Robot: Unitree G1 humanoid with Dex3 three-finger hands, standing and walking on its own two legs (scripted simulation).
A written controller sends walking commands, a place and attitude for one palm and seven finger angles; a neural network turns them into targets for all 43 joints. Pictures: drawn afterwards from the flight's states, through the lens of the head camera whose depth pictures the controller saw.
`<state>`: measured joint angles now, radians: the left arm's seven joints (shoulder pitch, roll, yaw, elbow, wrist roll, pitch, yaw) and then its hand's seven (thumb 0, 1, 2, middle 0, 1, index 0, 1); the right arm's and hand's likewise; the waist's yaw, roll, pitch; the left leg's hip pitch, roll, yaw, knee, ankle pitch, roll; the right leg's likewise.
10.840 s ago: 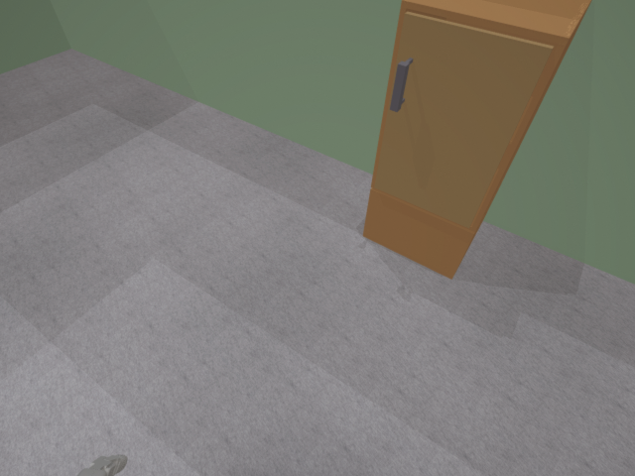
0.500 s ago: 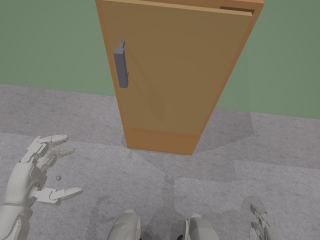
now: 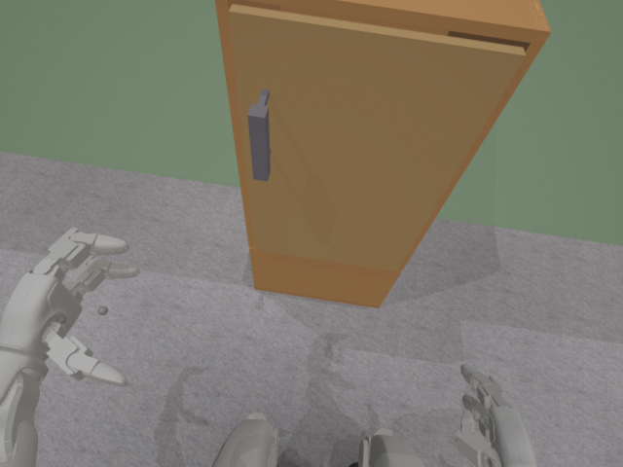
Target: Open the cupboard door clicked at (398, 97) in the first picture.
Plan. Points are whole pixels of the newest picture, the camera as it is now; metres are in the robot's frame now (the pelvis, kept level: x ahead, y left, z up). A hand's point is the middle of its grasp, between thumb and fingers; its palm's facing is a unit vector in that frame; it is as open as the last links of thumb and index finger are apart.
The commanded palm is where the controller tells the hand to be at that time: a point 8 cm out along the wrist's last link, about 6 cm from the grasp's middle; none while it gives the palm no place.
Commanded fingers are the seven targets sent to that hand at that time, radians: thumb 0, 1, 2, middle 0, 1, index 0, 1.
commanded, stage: raise the hand with hooked fingers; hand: left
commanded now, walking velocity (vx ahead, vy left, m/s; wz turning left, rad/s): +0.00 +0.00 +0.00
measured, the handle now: (263, 136) +0.57 +0.13 +0.04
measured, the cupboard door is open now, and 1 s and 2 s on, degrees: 0 0 0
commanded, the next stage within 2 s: move the hooked fingers beside the handle in 0.60 s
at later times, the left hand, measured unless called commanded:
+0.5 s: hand (114, 297) +0.28 +0.25 +0.05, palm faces -0.06 -1.00 -0.07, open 14.0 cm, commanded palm +0.26 +0.30 +0.05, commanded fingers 0.00 -0.50 0.30 -0.30 -1.20 -0.30 -1.20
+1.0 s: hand (141, 268) +0.32 +0.23 +0.05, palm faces -0.08 -1.00 -0.04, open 14.0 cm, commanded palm +0.30 +0.28 +0.05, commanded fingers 0.00 -0.50 0.30 -0.30 -1.20 -0.30 -1.20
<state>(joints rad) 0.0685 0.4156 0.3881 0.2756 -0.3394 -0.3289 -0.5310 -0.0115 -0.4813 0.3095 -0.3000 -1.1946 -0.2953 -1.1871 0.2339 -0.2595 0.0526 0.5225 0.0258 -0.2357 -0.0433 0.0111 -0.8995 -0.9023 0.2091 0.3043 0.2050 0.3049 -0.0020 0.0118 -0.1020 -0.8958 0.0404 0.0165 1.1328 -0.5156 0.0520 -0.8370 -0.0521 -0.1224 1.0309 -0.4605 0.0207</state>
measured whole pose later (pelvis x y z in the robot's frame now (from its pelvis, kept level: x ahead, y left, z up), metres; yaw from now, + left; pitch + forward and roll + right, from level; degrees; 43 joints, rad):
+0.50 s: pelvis +0.00 -0.02 +0.00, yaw +0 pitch +16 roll -3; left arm 0.02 0.44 0.44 0.38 -0.37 -0.35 -0.57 -0.01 -0.49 0.30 -0.30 -1.20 -0.30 -1.20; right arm 0.28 -0.29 0.03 0.53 0.03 -0.20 -0.03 0.01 -0.90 -0.90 0.21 0.30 0.20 0.30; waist -0.03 0.01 -0.11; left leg -0.89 0.06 0.02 1.11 -0.50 0.03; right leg -0.85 -0.04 -0.12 1.03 -0.46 0.00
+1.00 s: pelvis -0.01 -0.03 +0.00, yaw +0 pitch +17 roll -3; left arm -0.19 0.46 0.43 0.55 -0.33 -0.35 -0.58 -0.01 -0.50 0.30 -0.30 -1.20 -0.30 -1.20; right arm 0.26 -0.29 0.04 0.56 0.04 -0.20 -0.06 0.01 -0.90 -0.90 0.21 0.30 0.20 0.30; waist -0.04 0.02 -0.11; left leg -0.93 0.06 0.00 1.14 -0.50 0.01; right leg -0.89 -0.03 -0.13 1.07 -0.47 -0.02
